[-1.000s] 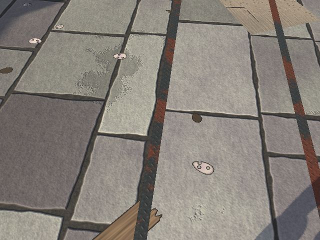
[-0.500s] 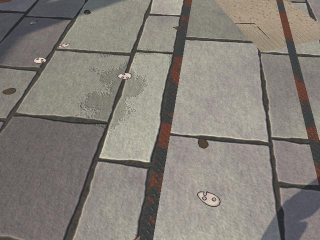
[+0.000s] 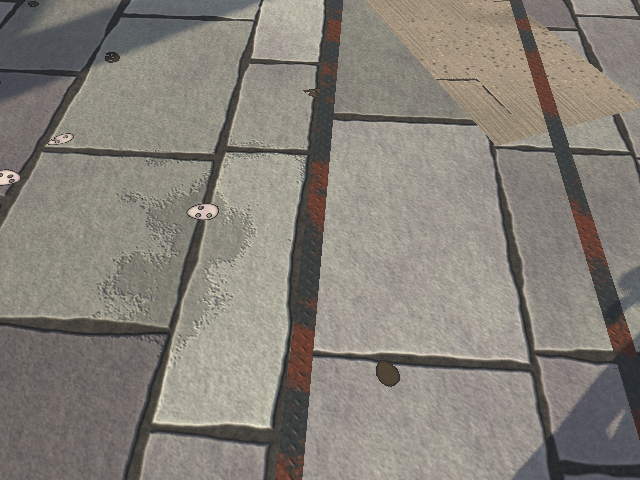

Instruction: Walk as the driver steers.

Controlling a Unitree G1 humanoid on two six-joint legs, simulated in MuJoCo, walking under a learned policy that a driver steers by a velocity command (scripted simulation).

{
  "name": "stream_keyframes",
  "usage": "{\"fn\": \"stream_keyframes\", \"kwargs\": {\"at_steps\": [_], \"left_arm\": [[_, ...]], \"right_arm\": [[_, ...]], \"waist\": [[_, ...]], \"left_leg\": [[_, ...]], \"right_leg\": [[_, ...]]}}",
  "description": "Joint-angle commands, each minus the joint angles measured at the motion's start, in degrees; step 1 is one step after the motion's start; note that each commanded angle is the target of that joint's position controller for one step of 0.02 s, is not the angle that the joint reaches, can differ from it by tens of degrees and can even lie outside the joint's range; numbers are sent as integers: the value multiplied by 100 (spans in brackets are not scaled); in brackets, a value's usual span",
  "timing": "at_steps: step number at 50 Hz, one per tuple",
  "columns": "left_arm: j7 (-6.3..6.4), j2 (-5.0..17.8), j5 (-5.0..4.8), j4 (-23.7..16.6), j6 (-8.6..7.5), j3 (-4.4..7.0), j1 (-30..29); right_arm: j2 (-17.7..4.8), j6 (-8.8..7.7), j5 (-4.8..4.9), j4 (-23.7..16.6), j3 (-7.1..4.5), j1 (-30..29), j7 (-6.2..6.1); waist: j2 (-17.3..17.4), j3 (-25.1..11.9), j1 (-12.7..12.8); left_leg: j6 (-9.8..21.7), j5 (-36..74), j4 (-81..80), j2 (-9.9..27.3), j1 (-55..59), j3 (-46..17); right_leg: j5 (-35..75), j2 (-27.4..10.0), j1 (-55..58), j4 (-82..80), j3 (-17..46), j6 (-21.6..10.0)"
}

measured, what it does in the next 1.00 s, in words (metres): walks ahead: right foot, then left foot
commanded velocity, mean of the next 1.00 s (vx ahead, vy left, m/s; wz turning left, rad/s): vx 0.50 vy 0.00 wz -0.09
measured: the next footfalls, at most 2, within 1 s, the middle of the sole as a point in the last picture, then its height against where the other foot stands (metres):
right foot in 0.30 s outside the picture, level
left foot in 0.84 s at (289, 422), level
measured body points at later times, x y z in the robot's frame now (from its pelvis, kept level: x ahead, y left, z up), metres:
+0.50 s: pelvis +0.28 -0.08 +0.00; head +0.29 -0.10 +0.45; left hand +0.33 +0.18 -0.12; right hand +0.37 -0.35 -0.14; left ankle +0.29 +0.08 -0.66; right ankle +0.29 -0.16 -0.74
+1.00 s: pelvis +0.55 -0.02 -0.01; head +0.58 -0.01 +0.44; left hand +0.61 +0.25 -0.15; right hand +0.64 -0.29 -0.12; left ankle +0.61 +0.07 -0.74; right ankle +0.46 -0.16 -0.65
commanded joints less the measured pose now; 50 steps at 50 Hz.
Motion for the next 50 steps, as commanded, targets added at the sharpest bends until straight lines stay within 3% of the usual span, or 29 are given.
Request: {"fn": "stream_keyframes", "kwargs": {"at_steps": [1,5,10,12,13,14,15,16,17,18,19,20,21,23,26,32,35,37,40,41,42,43,44,45,46,47,48,50], "left_arm": [[39,264,72,-242,20,77,194],[-34,164,17,-484,-48,37,-738],[-209,250,-59,-769,-100,17,-1433],[-266,378,-59,-800,-152,57,-1291],[-274,487,-54,-734,-175,115,-966],[-257,696,-44,-505,-189,241,-211],[-211,1122,-4,-215,-200,398,968],[-201,1780,82,-69,-148,560,1700],[-224,1298,69,-43,-144,427,1779],[-222,947,37,-139,-156,308,1226],[-222,735,29,-281,-142,231,651],[-252,551,47,-340,-133,169,269],[-277,416,81,-340,-146,125,104],[-303,416,97,-206,-173,132,214],[-225,636,103,-16,-179,193,538],[-83,742,30,206,-92,196,1030],[-68,750,-14,390,-36,210,1373],[-37,764,-41,468,26,231,1470],[4,914,-57,433,104,301,1283],[3,936,-47,386,127,305,1133],[-9,785,4,321,137,247,1041],[-15,521,108,131,128,141,1054],[-53,-276,-24,158,18,-49,1888],[-46,432,-169,220,-57,112,1592],[-32,721,-242,47,-75,209,1074],[8,672,-205,-4,-53,222,831],[30,593,-127,-26,-7,264,732],[3,331,-145,-14,155,287,937]], "right_arm": [[-758,-103,9,-316,-120,-234,-113],[-916,-26,100,-216,-147,234,-199],[-972,96,152,-25,-181,652,-213],[-1042,157,156,-17,-216,596,-226],[-1082,189,151,-41,-225,479,-229],[-1006,220,123,-76,-193,379,-227],[-780,217,39,-204,-93,323,-224],[-100,86,20,-304,115,920,-169],[-357,-73,123,-206,72,914,-139],[-899,-154,274,-363,-71,372,-117],[-935,-162,277,-461,-87,-7,-139],[-852,-122,196,-487,-109,-198,-176],[-770,-38,139,-478,-142,-149,-204],[-504,109,118,-413,-124,57,-218],[-514,171,72,-593,-160,-367,-244],[-366,114,91,-964,-120,-1639,-162],[-383,82,123,-1140,-101,-2152,-92],[-424,24,137,-1283,-103,-2382,-24],[-647,-76,135,-1257,-185,-2045,26],[-799,-99,131,-1125,-272,-1545,5],[-1087,-109,122,-834,-421,-550,-46],[-1568,-101,24,-670,-539,529,-116],[-1770,-54,-18,-570,-567,726,-80],[-1170,-61,9,-670,-416,539,-86],[-897,-74,46,-743,-336,73,-110],[-775,-84,41,-795,-287,-374,-105],[-642,-93,11,-784,-263,-637,-93],[-487,-114,-49,-706,-242,-810,-95]], "waist": [[425,312,267],[435,308,-72],[521,465,-277],[602,379,-120],[662,207,99],[609,-227,482],[273,-1074,924],[-1186,-1888,809],[-1249,-2240,857],[-843,-1346,742],[-422,-869,567],[-111,-486,404],[-179,-303,214],[-239,-191,62],[-88,27,73],[-113,292,419],[-99,484,588],[-106,578,570],[-242,348,265],[-287,56,-35],[-208,-588,-467],[506,-1572,-777],[2136,-2314,-335],[1507,-1971,-485],[1170,-1178,-411],[690,-752,-213],[628,-445,-56],[844,-233,198]], "left_leg": [[980,410,-1175,1602,-612,-1186],[723,493,-1074,1513,-104,-912],[643,347,-657,1879,837,-1030],[551,661,-338,2014,1087,-1109],[472,1353,36,1969,1092,-1045],[340,2285,930,1688,973,-808],[133,2011,2527,1337,112,-478],[-330,-291,4856,345,-2339,-80],[-267,-2404,5777,270,-3154,-974],[-136,-2059,6086,640,-3633,-1049],[-103,-1484,5896,970,-3498,-881],[-136,-1082,5512,1159,-3266,-790],[-158,-808,5163,1325,-2908,-806],[-236,-550,4911,1348,-2560,-709],[-364,56,4244,1381,-3048,-685],[-412,1380,2249,1165,-3004,-457],[-369,1275,1751,1070,-3067,-442],[-301,997,1475,1028,-3114,-525],[-188,459,1180,821,-2236,-451],[-107,354,1080,643,-1432,-302],[52,446,1173,682,12,-327],[399,378,1293,1854,1852,-1573],[1158,-662,550,3049,3486,-4088],[929,-1176,190,2875,3057,-4210],[657,-1034,94,2751,2270,-3274],[542,-546,-93,2567,1407,-2621],[485,-230,-312,2380,757,-2099],[433,68,-656,2116,143,-1341]], "right_leg": [[928,-240,-111,-816,9,156],[1761,25,79,-2476,-216,202],[1237,188,52,-3336,-246,90],[772,286,391,-3571,-299,-73],[614,430,911,-3690,-427,-171],[578,624,1904,-3812,-573,-317],[716,54,3616,-3654,58,-653],[108,-1365,5925,-4018,2574,-1562],[-386,-1630,6141,-4779,3962,-1751],[-396,-1439,5411,-4819,3127,-1408],[32,-1198,4557,-4926,2269,-1208],[425,-938,3796,-5152,1700,-1105],[668,-707,3295,-5359,1265,-989],[1143,-523,2861,-5605,834,-1025],[1809,-510,2950,-5749,486,-1095],[1478,-360,3233,-5915,39,-891],[1349,-521,3684,-5789,118,-895],[1435,-678,4004,-5560,283,-879],[2060,-759,4093,-5046,480,-758],[2858,-602,3968,-4508,403,-667],[3103,-248,3482,-3411,199,-499],[1420,256,2236,-1512,-119,-271],[-2100,1106,153,295,-52,18],[-2136,795,-316,991,607,-41],[-1595,535,-593,1071,478,-104],[-1063,247,-339,895,356,-91],[-728,75,-91,636,338,-83],[-432,-103,381,383,324,-98]]}}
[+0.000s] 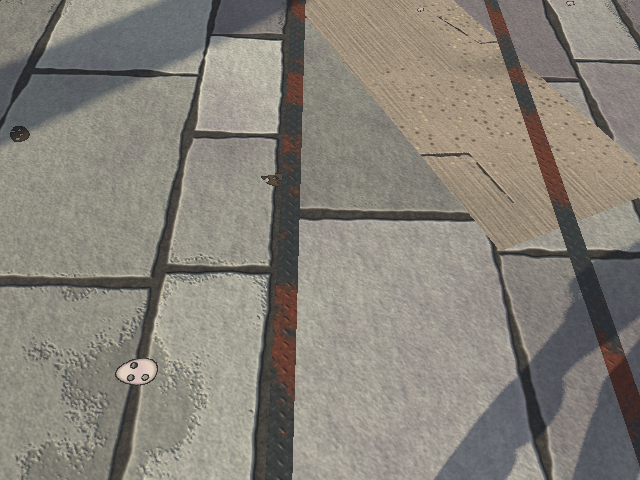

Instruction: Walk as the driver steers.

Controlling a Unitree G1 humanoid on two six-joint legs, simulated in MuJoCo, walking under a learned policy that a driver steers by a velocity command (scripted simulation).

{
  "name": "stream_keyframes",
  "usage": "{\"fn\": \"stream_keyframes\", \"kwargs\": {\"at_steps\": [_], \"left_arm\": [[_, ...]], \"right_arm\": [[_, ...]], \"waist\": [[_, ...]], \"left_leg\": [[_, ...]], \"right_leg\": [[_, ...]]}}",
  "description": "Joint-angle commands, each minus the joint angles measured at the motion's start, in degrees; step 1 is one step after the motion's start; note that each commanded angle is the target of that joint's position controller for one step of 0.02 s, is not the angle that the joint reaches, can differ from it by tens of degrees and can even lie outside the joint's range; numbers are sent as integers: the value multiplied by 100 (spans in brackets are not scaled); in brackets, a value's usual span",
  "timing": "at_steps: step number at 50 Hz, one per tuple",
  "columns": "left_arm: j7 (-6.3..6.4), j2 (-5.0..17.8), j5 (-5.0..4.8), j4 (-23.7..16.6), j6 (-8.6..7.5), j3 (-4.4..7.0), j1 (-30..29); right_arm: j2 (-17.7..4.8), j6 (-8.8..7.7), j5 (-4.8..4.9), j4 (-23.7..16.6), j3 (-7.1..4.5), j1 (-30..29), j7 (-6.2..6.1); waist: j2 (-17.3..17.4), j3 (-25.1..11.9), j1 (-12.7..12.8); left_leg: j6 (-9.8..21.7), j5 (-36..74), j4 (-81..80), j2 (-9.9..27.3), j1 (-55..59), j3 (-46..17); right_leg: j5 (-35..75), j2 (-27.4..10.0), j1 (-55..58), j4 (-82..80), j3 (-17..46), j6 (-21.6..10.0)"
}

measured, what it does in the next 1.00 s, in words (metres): walks ahead, turning right: right foot, then left foot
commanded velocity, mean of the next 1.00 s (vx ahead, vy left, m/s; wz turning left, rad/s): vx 0.44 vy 0.00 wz -0.42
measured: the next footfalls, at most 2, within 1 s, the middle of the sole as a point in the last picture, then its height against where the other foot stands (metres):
right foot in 0.40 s outside the picture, level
left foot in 0.90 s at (378, 385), level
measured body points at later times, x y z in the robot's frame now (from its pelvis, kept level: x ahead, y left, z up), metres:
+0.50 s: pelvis +0.25 -0.08 -0.02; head +0.29 -0.10 +0.43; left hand +0.47 +0.13 -0.12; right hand +0.25 -0.37 -0.15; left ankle +0.14 +0.11 -0.63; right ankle +0.31 -0.17 -0.74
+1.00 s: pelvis +0.51 -0.14 -0.01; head +0.54 -0.15 +0.43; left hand +0.69 +0.08 -0.14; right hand +0.57 -0.44 -0.11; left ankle +0.65 -0.10 -0.74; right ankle +0.33 -0.18 -0.66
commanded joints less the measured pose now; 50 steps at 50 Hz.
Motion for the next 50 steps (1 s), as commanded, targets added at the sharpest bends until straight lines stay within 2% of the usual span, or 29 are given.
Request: {"fn": "stream_keyframes", "kwargs": {"at_steps": [1,4,8,12,15,16,18,19,20,21,22,23,24,25,26,27,30,32,36,40,43,44,45,46,47,48,49,50], "left_arm": [[6,156,-20,-343,104,126,260],[11,171,42,-573,215,164,-126],[-101,138,71,-808,174,148,-708],[-260,50,93,-1154,152,67,-1554],[-365,91,71,-1418,168,56,-1891],[-394,146,67,-1484,176,77,-1885],[-415,361,68,-1512,206,187,-1512],[-410,559,46,-1386,212,305,-888],[-342,922,39,-1119,218,513,87],[-206,1543,45,-970,263,692,750],[-229,1885,73,-1187,167,675,398],[-293,1362,126,-1203,87,513,556],[-296,1060,139,-1177,19,429,363],[-298,849,104,-1259,-16,362,-75],[-280,657,120,-1352,-28,297,-449],[-252,557,159,-1441,-29,248,-619],[-150,787,124,-1420,-75,292,-427],[-64,898,113,-1374,-69,320,-199],[1,878,89,-1300,-17,311,90],[44,696,139,-1045,28,239,385],[78,715,209,-1012,74,213,270],[84,749,208,-1043,82,211,103],[83,728,223,-1081,76,192,31],[73,520,333,-1183,42,110,312],[30,274,290,-996,14,7,1183],[-16,680,249,-956,34,61,1157],[-8,913,164,-1145,96,127,461],[34,951,172,-1295,172,146,-117]], "right_arm": [[-478,-87,-33,-96,-120,113,-31],[-684,-95,-52,19,-197,245,-114],[-835,-22,-57,82,-238,387,-212],[-993,77,17,157,-285,720,-263],[-1098,194,100,216,-333,889,-256],[-1156,230,126,202,-352,843,-255],[-1332,295,172,135,-401,673,-273],[-1389,343,196,101,-413,557,-279],[-1342,361,206,58,-383,492,-281],[-925,301,-2,-114,-246,594,-265],[-356,70,-6,-450,-67,872,-198],[-866,-161,240,-557,-159,190,-116],[-895,-248,359,-662,-165,-77,-86],[-856,-263,248,-559,-166,-50,-129],[-941,-210,114,-494,-232,15,-168],[-957,-116,89,-473,-263,127,-156],[-768,66,-27,-605,-251,-25,-173],[-687,89,-51,-776,-220,-505,-198],[-547,33,14,-1015,-142,-1256,-123],[-544,-77,-24,-1093,-87,-1417,31],[-739,-137,-37,-1013,-129,-1108,110],[-838,-155,-56,-891,-171,-716,109],[-992,-178,-105,-753,-219,-217,106],[-1326,-183,-213,-700,-268,329,104],[-1284,-81,-188,-614,-229,589,112],[-1000,24,53,-557,-172,723,133],[-995,119,156,-737,-173,244,114],[-987,219,135,-871,-159,-70,75]], "waist": [[815,-242,43],[584,1,52],[507,141,-71],[405,391,-384],[477,484,-437],[537,436,-366],[765,61,-46],[780,-281,340],[602,-789,827],[-483,-1207,877],[-1370,-1912,245],[-526,-1930,656],[-386,-1250,548],[161,-806,261],[169,-643,49],[117,-566,-103],[133,-432,-162],[75,-261,-24],[-247,-93,268],[-371,-87,446],[-463,-275,284],[-450,-449,54],[-311,-775,-185],[391,-1570,-183],[1650,-2348,-24],[1392,-2537,-128],[978,-1764,-210],[520,-1223,-244]], "left_leg": [[767,455,-1683,1566,849,-1295],[834,921,-1848,1596,865,-757],[736,1179,-1894,1504,1170,-113],[680,1235,-1823,1627,1668,290],[590,1640,-1508,1786,2229,472],[534,2181,-1293,1811,2336,561],[404,4112,-447,1795,2422,737],[312,4821,470,1689,2308,850],[102,4496,1804,1429,1696,954],[-190,1379,3771,1050,-29,932],[-439,-2477,5480,-213,-2134,-206],[-271,-2245,5757,30,-2755,-1129],[-99,-1751,5483,278,-3041,-1053],[-61,-1282,4949,560,-2696,-1069],[-90,-1026,4434,739,-2233,-1076],[-127,-859,4207,827,-1882,-1097],[-390,-409,3458,720,-1737,-960],[-522,198,2668,596,-1947,-924],[-509,1382,1053,256,-1627,-903],[-280,1979,379,106,-1267,-704],[35,1341,150,17,-1049,-634],[174,1402,-62,-109,-578,-515],[340,2371,-189,-9,214,-577],[858,4576,385,896,1925,-1566],[1955,5718,390,2160,3482,-3226],[2027,4407,19,2148,3454,-3931],[1766,3074,-192,1891,2807,-3631],[1557,2246,-420,1664,2046,-3293]], "right_leg": [[501,-583,-861,54,294,-33],[1077,-619,-1359,-350,365,44],[2029,-542,-1557,-1537,198,107],[2214,-470,-1620,-2466,-267,40],[1693,-369,-1649,-2839,-516,-103],[1427,-267,-1468,-2926,-644,-187],[863,137,-635,-2957,-1000,-405],[810,418,193,-3141,-1152,-567],[1188,681,1676,-3557,-1089,-793],[1361,-434,3301,-3701,699,-1173],[243,-1629,4660,-4834,4220,-2307],[219,-1671,4660,-5304,4258,-2081],[628,-1485,4129,-5200,3338,-1820],[1240,-1188,3208,-5167,2555,-1577],[1735,-967,2501,-5204,2038,-1406],[1966,-812,2070,-5341,1797,-1349],[2603,-647,1558,-5531,1443,-1409],[2599,-531,1497,-5574,1290,-1331],[1841,-273,1369,-5502,1150,-1013],[2925,-414,1808,-4974,964,-792],[3866,-601,2413,-4325,1053,-639],[4501,-493,2486,-3891,948,-528],[4699,-204,2396,-3165,735,-331],[3221,202,1380,-1731,588,-54],[-995,796,-101,159,226,441],[-1766,663,-495,589,510,513],[-1445,456,-922,854,490,589],[-1189,366,-1093,777,316,601]]}}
